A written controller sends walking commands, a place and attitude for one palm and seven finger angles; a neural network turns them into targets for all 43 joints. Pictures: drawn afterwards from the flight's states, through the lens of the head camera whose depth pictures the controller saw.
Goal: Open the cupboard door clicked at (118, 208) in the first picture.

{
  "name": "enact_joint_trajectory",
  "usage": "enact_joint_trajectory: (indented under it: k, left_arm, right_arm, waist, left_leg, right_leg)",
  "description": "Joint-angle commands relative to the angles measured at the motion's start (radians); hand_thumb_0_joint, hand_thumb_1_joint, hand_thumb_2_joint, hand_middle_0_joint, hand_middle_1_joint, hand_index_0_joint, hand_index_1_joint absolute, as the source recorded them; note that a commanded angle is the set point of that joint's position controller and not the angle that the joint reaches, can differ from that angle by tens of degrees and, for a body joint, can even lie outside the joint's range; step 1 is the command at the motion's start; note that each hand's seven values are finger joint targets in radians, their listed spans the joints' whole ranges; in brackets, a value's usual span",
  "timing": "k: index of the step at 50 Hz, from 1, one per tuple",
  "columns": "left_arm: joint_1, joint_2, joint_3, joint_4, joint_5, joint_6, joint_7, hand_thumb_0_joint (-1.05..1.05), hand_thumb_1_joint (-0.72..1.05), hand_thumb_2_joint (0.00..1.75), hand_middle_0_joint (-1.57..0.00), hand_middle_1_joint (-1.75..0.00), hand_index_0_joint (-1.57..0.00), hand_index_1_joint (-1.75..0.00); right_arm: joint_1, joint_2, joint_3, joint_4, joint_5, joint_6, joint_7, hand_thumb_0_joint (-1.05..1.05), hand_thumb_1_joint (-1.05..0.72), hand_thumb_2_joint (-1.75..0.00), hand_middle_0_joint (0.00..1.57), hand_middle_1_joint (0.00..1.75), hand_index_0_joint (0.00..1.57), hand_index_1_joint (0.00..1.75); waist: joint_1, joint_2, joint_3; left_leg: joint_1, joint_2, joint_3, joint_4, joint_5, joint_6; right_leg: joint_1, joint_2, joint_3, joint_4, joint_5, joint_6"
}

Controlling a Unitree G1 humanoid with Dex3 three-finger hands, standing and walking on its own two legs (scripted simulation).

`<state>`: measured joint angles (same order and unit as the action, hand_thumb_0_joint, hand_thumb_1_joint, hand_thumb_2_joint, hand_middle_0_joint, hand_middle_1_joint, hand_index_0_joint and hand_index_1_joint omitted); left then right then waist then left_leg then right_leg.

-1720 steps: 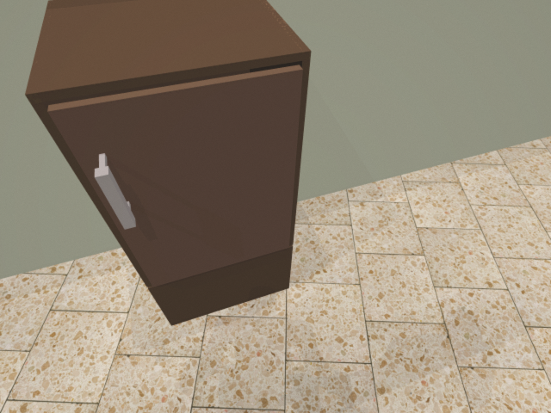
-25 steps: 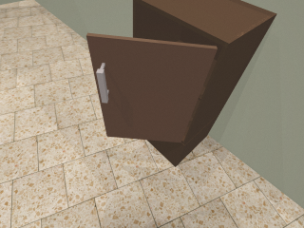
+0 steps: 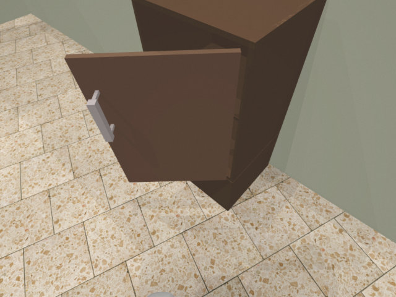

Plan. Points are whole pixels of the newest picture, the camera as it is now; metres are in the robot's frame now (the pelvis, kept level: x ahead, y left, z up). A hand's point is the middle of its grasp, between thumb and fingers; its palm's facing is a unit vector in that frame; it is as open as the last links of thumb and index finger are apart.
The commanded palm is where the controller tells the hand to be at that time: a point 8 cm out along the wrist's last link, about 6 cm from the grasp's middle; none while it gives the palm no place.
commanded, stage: come to a stop and stand still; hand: left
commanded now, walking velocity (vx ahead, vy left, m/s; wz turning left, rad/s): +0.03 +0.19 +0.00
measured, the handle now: (103, 116) +0.57 +0.30 -0.01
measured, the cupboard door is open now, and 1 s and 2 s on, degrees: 43 43 43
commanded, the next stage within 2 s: look again from close up in 0.70 s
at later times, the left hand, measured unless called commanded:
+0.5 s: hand out of the picture -0.03 +0.28 -0.17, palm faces +0.04 -0.96 -0.28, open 7.4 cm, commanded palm none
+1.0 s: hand out of the picture -0.02 +0.22 -0.17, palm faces -0.01 -0.98 -0.20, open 7.4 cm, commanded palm none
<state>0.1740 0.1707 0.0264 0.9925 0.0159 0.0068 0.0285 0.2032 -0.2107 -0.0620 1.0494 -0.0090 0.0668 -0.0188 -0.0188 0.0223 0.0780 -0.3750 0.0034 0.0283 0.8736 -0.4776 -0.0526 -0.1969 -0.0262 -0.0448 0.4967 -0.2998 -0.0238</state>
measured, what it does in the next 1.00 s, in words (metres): steps on the spot: left foot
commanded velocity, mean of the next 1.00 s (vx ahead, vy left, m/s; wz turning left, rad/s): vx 0.00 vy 0.01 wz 0.00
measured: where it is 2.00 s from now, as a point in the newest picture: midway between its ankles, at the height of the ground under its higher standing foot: outside the picture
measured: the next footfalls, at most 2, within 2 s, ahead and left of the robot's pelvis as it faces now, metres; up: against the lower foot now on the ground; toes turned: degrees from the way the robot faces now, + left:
left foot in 0.22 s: +0.06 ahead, +0.18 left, +0.00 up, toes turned +1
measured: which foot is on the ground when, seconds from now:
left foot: up 0.00-0.20, down 0.22-1.00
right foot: down 0.00-1.00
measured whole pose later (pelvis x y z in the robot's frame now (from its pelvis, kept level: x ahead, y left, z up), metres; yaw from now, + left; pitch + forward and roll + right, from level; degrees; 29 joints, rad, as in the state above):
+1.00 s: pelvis -0.03 +0.05 +0.00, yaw +0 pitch +0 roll +1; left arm 0.28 0.15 -0.02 1.08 0.02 0.00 0.02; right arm 0.28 -0.18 0.00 1.07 -0.01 -0.01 -0.01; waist 0.00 0.01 0.04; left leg -0.22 -0.04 0.07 0.44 -0.22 0.05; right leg -0.24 -0.04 0.06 0.49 -0.26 0.04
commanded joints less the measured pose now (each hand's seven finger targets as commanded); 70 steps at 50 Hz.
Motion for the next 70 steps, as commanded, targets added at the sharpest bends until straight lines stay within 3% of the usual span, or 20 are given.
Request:
enact_joint_trajectory:
  k: [1,5,8,9,10,11,12,13,14,15,17,19,21,24,27,33,37,42,56,70]
  left_arm:
    - [0.111,0.201,0.051,-0.021,0.003,-0.020,0.017,0.00,0.90,0.90,-0.20,-0.30,-0.20,-0.30]
    - [0.101,0.215,0.060,-0.018,0.008,-0.015,0.015,0.00,0.90,0.90,-0.20,-0.30,-0.20,-0.30]
    - [0.055,0.209,0.056,-0.015,0.004,-0.010,0.011,0.00,0.90,0.90,-0.20,-0.30,-0.20,-0.30]
    - [0.043,0.195,0.051,-0.015,-0.002,-0.008,0.007,0.00,0.90,0.90,-0.20,-0.30,-0.20,-0.30]
    - [0.038,0.162,0.043,-0.023,-0.004,-0.002,0.001,0.00,0.90,0.90,-0.20,-0.30,-0.20,-0.30]
    - [0.138,0.145,0.017,0.003,-0.004,-0.033,0.046,0.00,0.90,0.90,-0.20,-0.30,-0.20,-0.30]
    - [0.115,0.198,0.029,-0.037,0.000,-0.036,0.041,0.00,0.90,0.90,-0.20,-0.30,-0.20,-0.30]
    - [0.112,0.183,0.037,-0.042,0.003,-0.037,0.036,0.00,0.90,0.90,-0.20,-0.30,-0.20,-0.30]
    - [0.088,0.194,0.026,-0.038,0.010,-0.024,0.032,0.00,0.90,0.90,-0.20,-0.30,-0.20,-0.30]
    - [0.087,0.160,0.018,-0.046,0.011,-0.013,0.028,0.00,0.90,0.90,-0.20,-0.30,-0.20,-0.30]
    - [0.124,0.122,0.002,-0.035,0.014,0.003,0.021,0.00,0.90,0.90,-0.20,-0.30,-0.20,-0.30]
    - [0.149,0.106,-0.008,-0.020,0.012,0.008,0.012,0.00,0.90,0.90,-0.20,-0.30,-0.20,-0.30]
    - [0.152,0.105,-0.009,-0.013,0.013,0.000,0.002,0.00,0.90,0.90,-0.20,-0.30,-0.20,-0.30]
    - [0.153,0.115,-0.014,-0.018,0.010,-0.002,0.003,0.00,0.90,0.90,-0.20,-0.30,-0.20,-0.30]
    - [0.159,0.121,-0.013,-0.019,0.013,-0.004,0.002,0.00,0.90,0.90,-0.20,-0.30,-0.20,-0.30]
    - [0.182,0.123,-0.015,-0.001,0.009,-0.013,0.000,0.00,0.90,0.90,-0.20,-0.30,-0.20,-0.30]
    - [0.174,0.121,-0.021,0.014,0.006,-0.022,0.000,0.00,0.90,0.90,-0.20,-0.30,-0.20,-0.30]
    - [0.172,0.113,-0.022,0.039,0.005,-0.023,0.001,0.00,0.90,0.90,-0.20,-0.30,-0.20,-0.30]
    - [0.150,0.103,-0.020,0.064,-0.001,-0.033,0.007,0.00,0.90,0.90,-0.20,-0.30,-0.20,-0.30]
    - [0.136,0.117,-0.014,0.063,-0.002,-0.039,0.007,0.00,0.90,0.90,-0.20,-0.30,-0.20,-0.30]
  right_arm:
    - [-0.031,-0.057,-0.002,-0.072,0.001,-0.023,0.006,0.00,-0.90,-0.90,0.20,0.30,0.20,0.30]
    - [-0.026,-0.045,0.000,-0.081,0.006,-0.028,0.008,0.00,-0.90,-0.90,0.20,0.30,0.20,0.30]
    - [0.036,-0.037,0.004,-0.060,0.003,-0.037,0.005,0.00,-0.90,-0.90,0.20,0.30,0.20,0.30]
    - [0.059,-0.045,0.005,-0.047,0.001,-0.045,0.005,0.00,-0.90,-0.90,0.20,0.30,0.20,0.30]
    - [0.070,-0.073,0.000,-0.045,-0.001,-0.054,0.002,0.00,-0.90,-0.90,0.20,0.30,0.20,0.30]
    - [0.006,-0.129,-0.002,-0.127,0.001,-0.071,0.004,0.00,-0.90,-0.90,0.20,0.30,0.20,0.30]
    - [0.030,-0.078,0.006,-0.154,-0.007,-0.066,0.009,0.00,-0.90,-0.90,0.20,0.30,0.20,0.30]
    - [0.028,-0.071,0.015,-0.157,-0.009,-0.060,0.009,0.00,-0.90,-0.90,0.20,0.30,0.20,0.30]
    - [0.041,-0.066,0.020,-0.159,-0.008,-0.066,0.013,0.00,-0.90,-0.90,0.20,0.30,0.20,0.30]
    - [0.052,-0.085,0.024,-0.167,-0.014,-0.074,0.017,0.00,-0.90,-0.90,0.20,0.30,0.20,0.30]
    - [0.037,-0.130,0.019,-0.182,-0.011,-0.075,0.005,0.00,-0.90,-0.90,0.20,0.30,0.20,0.30]
    - [0.012,-0.131,0.023,-0.200,-0.008,-0.073,0.000,0.00,-0.90,-0.90,0.20,0.30,0.20,0.30]
    - [0.011,-0.125,0.025,-0.199,-0.009,-0.075,0.001,0.00,-0.90,-0.90,0.20,0.30,0.20,0.30]
    - [0.026,-0.124,0.021,-0.188,-0.008,-0.078,0.005,0.00,-0.90,-0.90,0.20,0.30,0.20,0.30]
    - [0.035,-0.132,0.021,-0.174,-0.010,-0.079,0.007,0.00,-0.90,-0.90,0.20,0.30,0.20,0.30]
    - [0.048,-0.122,0.027,-0.136,-0.009,-0.089,0.007,0.00,-0.90,-0.90,0.20,0.30,0.20,0.30]
    - [0.067,-0.107,0.035,-0.103,-0.006,-0.095,0.005,0.00,-0.90,-0.90,0.20,0.30,0.20,0.30]
    - [0.083,-0.098,0.038,-0.064,-0.004,-0.102,0.001,0.00,-0.90,-0.90,0.20,0.30,0.20,0.30]
    - [0.099,-0.061,0.045,-0.004,-0.001,-0.106,-0.007,0.00,-0.90,-0.90,0.20,0.30,0.20,0.30]
    - [0.078,-0.053,0.046,0.021,-0.003,-0.096,-0.010,0.00,-0.90,-0.90,0.20,0.30,0.20,0.30]
  waist:
    - [0.069,-0.182,-0.096]
    - [0.066,-0.200,-0.093]
    - [0.023,-0.197,-0.087]
    - [0.011,-0.164,-0.084]
    - [0.009,-0.070,-0.101]
    - [0.022,0.153,-0.158]
    - [0.013,0.127,-0.194]
    - [0.019,0.061,-0.139]
    - [0.000,0.115,-0.104]
    - [0.008,0.223,-0.077]
    - [0.029,0.231,0.003]
    - [0.043,0.100,0.042]
    - [0.044,0.024,0.018]
    - [0.036,-0.009,0.021]
    - [0.033,-0.053,0.014]
    - [0.034,0.013,-0.032]
    - [0.024,-0.036,-0.041]
    - [0.025,0.001,-0.034]
    - [0.018,-0.033,-0.058]
    - [0.017,-0.067,-0.041]
  left_leg:
    - [-0.094,0.008,-0.017,-0.032,0.007,-0.014]
    - [-0.009,-0.005,0.002,-0.183,0.033,-0.009]
    - [0.170,-0.019,0.019,-0.394,0.206,0.004]
    - [0.262,-0.007,0.019,-0.475,0.298,0.015]
    - [0.327,0.064,-0.053,-0.494,0.365,0.043]
    - [0.245,0.114,-0.009,-0.298,0.507,0.041]
    - [0.170,0.081,-0.008,-0.313,0.347,0.053]
    - [0.122,0.080,-0.006,-0.322,0.253,0.060]
    - [0.126,0.075,-0.045,-0.379,0.271,0.062]
    - [0.115,0.121,-0.122,-0.440,0.371,0.089]
    - [0.042,0.183,-0.217,-0.565,0.326,0.139]
    - [-0.018,0.179,-0.222,-0.599,0.139,0.156]
    - [0.009,0.138,-0.185,-0.582,0.086,0.136]
    - [0.015,0.127,-0.195,-0.627,-0.053,0.122]
    - [0.023,0.126,-0.196,-0.638,-0.070,0.120]
    - [0.078,0.114,-0.179,-0.637,-0.012,0.118]
    - [0.108,0.099,-0.144,-0.600,0.090,0.113]
    - [0.121,0.102,-0.129,-0.594,0.156,0.109]
    - [0.186,0.087,-0.065,-0.493,0.367,0.091]
    - [0.212,0.084,-0.039,-0.468,0.380,0.071]
  right_leg:
    - [0.227,-0.298,0.206,-0.097,0.863,-0.145]
    - [0.184,-0.293,0.212,-0.103,0.727,-0.150]
    - [0.050,-0.244,0.178,-0.082,0.534,-0.096]
    - [-0.023,-0.207,0.153,-0.063,0.417,-0.060]
    - [-0.099,-0.146,0.115,-0.020,0.235,-0.019]
    - [0.005,-0.146,0.129,-0.010,0.429,-0.016]
    - [0.038,-0.166,0.153,0.003,0.323,-0.045]
    - [-0.010,-0.176,0.178,-0.037,0.194,-0.056]
    - [-0.056,-0.153,0.128,-0.004,0.080,-0.055]
    - [-0.072,-0.074,0.055,0.068,-0.005,-0.027]
    - [-0.082,0.005,-0.011,0.136,-0.149,0.007]
    - [-0.070,-0.009,0.004,0.123,-0.105,0.001]
    - [-0.063,-0.014,0.034,0.052,-0.030,0.000]
    - [-0.079,-0.023,0.073,0.010,-0.047,-0.004]
    - [-0.089,-0.027,0.088,-0.002,-0.055,-0.006]
    - [-0.087,-0.034,0.109,-0.023,-0.017,-0.007]
    - [-0.079,-0.053,0.141,-0.058,0.021,-0.011]
    - [-0.066,-0.054,0.131,-0.055,0.074,-0.004]
    - [-0.045,-0.069,0.161,-0.076,0.199,-0.007]
    - [-0.033,-0.073,0.177,-0.105,0.282,-0.018]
